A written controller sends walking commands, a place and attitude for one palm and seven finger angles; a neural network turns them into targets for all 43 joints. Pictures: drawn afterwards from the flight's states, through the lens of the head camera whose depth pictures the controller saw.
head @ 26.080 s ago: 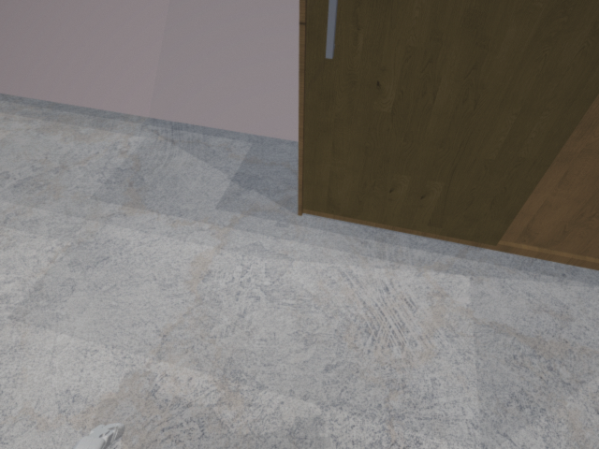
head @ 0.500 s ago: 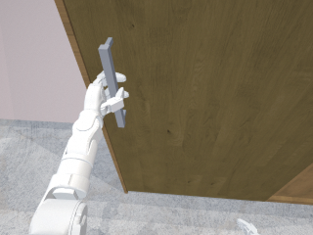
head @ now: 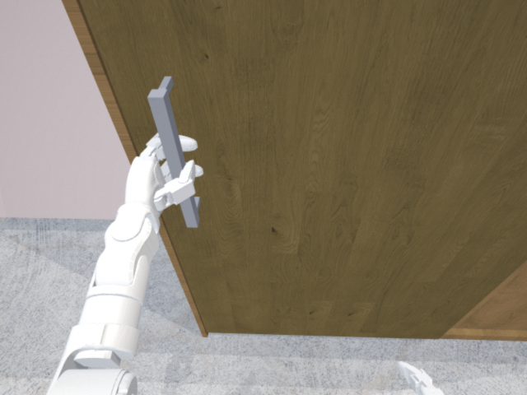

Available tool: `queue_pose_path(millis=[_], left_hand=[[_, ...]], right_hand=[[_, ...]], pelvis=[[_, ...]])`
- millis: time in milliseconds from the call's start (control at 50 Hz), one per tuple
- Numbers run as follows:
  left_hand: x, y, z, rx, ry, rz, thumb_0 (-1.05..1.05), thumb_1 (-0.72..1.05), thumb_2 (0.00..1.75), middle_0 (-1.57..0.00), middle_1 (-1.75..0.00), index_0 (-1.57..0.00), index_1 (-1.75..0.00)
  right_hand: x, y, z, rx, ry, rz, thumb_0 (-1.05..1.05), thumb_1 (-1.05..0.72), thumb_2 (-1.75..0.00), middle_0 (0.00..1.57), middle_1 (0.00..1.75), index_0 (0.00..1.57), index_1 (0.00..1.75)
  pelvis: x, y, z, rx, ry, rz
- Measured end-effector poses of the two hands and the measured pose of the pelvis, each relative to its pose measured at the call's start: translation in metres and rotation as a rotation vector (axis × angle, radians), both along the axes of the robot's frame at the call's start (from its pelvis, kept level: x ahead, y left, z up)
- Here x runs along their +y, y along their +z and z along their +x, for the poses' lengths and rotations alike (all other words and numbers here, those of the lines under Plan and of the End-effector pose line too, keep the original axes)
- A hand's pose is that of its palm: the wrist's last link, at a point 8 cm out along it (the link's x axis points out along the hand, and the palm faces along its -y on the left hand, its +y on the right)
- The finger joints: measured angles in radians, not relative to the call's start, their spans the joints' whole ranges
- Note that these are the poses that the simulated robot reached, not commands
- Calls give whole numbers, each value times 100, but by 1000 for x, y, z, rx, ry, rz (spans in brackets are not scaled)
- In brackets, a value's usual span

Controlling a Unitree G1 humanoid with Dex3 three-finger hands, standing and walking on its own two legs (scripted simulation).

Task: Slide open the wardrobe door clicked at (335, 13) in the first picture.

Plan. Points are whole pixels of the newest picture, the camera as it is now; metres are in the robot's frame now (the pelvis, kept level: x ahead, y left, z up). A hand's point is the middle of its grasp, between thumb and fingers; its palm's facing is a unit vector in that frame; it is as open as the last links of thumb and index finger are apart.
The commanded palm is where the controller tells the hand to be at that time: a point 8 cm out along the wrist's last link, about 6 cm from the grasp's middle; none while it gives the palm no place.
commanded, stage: tug the door sideways, standing still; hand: left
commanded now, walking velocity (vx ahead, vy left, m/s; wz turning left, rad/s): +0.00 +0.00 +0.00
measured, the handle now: (181, 162) +0.44 +0.14 +0.14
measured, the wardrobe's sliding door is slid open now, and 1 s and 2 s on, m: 0.00 0.01 0.09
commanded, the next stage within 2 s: step sideways, sliding the door along in 0.94 s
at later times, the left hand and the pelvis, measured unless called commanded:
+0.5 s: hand (191, 182) +0.39 +0.12 +0.14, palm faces +0.06 -1.00 -0.02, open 5.6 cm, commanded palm +0.36 +0.12 +0.15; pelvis -0.01 +0.01 +0.00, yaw +4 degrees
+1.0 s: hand (196, 183) +0.39 +0.11 +0.14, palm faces +0.05 -1.00 -0.05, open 5.8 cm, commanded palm +0.36 +0.11 +0.15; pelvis -0.02 +0.00 -0.01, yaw +5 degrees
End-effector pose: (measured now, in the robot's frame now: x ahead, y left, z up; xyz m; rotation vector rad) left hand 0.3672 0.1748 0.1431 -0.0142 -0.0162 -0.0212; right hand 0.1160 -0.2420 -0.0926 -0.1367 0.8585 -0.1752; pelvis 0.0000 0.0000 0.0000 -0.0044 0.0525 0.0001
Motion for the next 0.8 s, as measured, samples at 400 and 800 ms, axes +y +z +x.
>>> queue_pose_path(millis=[400,800], left_hand=[[-4,2,-2,29,68,28,1,75,83,-35,-140,-35,-140],[-10,2,-3,8,78,64,0,79,81,-33,-140,-25,-140]], right_hand=[[26,-9,24,22,114,11,1,-90,-90,20,30,20,30],[28,-24,-7,96,148,24,1,-90,-90,20,30,20,30]], pelvis=[[5,-3,-6,7,60,-3],[6,-5,-17,8,84,-3]])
